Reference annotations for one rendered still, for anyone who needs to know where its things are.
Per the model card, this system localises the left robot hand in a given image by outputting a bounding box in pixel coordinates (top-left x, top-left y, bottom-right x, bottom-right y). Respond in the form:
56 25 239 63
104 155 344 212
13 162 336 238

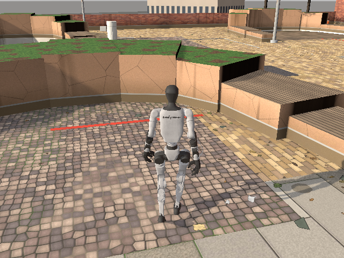
143 150 155 162

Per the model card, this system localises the right robot hand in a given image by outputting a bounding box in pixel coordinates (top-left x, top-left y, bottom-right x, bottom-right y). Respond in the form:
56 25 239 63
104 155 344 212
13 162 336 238
188 160 200 176

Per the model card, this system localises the robot right upper arm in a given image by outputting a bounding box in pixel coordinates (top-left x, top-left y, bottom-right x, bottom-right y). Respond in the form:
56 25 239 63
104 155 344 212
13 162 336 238
183 108 195 139

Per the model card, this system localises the robot left upper arm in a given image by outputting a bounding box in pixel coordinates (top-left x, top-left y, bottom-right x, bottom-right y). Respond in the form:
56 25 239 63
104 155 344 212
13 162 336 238
148 108 161 138

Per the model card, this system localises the left robot forearm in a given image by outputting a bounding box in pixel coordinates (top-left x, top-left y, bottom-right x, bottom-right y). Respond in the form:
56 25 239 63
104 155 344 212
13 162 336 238
144 130 153 152

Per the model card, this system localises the left robot thigh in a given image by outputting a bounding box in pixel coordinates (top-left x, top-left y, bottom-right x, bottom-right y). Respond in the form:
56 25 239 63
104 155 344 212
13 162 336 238
154 150 167 189

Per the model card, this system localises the right robot forearm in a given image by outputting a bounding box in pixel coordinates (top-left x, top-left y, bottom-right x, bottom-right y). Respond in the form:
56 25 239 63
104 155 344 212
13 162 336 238
189 131 200 160

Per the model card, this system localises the left robot shin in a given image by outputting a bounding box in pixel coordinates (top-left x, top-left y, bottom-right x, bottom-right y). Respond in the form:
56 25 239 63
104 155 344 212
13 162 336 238
157 180 166 216

